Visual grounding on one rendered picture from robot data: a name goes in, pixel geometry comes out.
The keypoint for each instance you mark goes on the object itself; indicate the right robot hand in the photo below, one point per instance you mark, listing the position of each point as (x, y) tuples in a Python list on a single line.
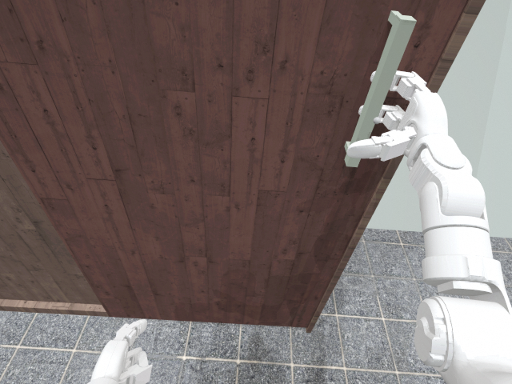
[(425, 115)]

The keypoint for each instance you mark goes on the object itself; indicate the wardrobe door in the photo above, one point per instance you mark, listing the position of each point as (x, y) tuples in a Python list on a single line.
[(35, 264), (190, 153)]

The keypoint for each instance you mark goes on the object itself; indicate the robot right forearm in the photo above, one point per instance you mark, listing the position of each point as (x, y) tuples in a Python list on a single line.
[(459, 257)]

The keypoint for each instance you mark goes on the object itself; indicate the handle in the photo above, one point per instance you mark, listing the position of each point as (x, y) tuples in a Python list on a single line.
[(401, 30)]

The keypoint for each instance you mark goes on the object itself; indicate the left robot hand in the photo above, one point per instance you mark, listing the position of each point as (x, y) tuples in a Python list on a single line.
[(116, 362)]

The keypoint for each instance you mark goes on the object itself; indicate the right robot upper arm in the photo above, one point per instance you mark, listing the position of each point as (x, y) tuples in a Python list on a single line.
[(467, 341)]

